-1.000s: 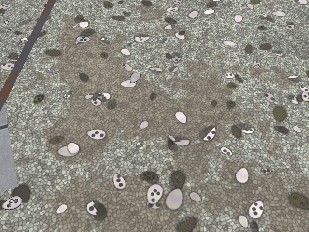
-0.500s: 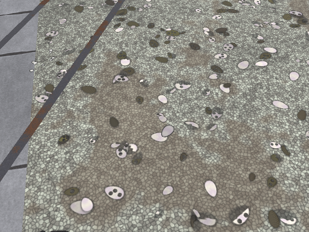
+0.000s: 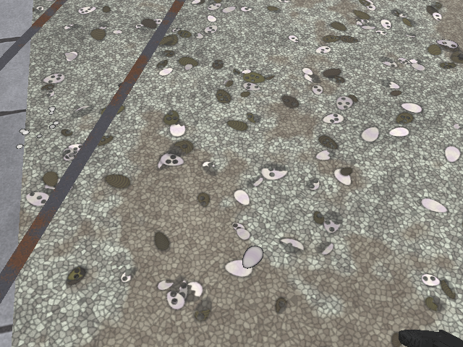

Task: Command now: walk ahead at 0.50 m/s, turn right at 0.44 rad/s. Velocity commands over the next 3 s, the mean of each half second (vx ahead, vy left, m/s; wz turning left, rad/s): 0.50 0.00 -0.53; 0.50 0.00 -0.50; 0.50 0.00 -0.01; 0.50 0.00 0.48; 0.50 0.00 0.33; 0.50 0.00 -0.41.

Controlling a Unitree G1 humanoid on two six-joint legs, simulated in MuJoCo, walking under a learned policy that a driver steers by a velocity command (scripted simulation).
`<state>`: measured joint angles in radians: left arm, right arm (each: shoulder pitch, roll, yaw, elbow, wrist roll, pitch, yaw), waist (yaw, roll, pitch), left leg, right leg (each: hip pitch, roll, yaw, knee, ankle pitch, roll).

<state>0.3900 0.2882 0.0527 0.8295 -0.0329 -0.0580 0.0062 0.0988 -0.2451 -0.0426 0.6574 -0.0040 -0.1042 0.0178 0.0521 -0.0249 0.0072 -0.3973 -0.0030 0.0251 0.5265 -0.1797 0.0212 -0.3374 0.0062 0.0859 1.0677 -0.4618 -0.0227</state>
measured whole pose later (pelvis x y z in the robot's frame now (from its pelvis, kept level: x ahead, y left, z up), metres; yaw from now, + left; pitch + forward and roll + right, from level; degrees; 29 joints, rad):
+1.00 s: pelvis +0.52 -0.15 +0.00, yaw -32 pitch +2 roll +1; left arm 0.36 0.29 0.06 0.74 -0.03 -0.04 0.01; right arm 0.12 -0.27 -0.05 0.72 0.00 -0.12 0.03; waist 0.03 -0.03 0.00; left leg -0.40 -0.05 0.01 0.53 -0.17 0.04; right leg -0.29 0.08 0.16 1.08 -0.47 -0.04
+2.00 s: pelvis +0.97 -0.40 -0.02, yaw -13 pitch +1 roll -1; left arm 0.29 0.30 0.07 0.84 -0.01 -0.06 0.01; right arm 0.10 -0.30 -0.07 0.66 0.02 -0.03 0.04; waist 0.03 0.01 0.07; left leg -0.50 -0.03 0.04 0.66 -0.19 0.10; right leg -0.15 -0.08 -0.09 1.00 -0.50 0.03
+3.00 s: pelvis +1.53 -0.51 +0.00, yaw -20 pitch +2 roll +1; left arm 0.40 0.30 0.06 0.79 -0.03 -0.03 0.02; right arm 0.05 -0.26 -0.04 0.64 0.00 -0.12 0.01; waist 0.07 -0.03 0.00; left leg -0.41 -0.05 -0.03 0.51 -0.14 0.02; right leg -0.22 0.08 0.19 0.90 -0.49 -0.04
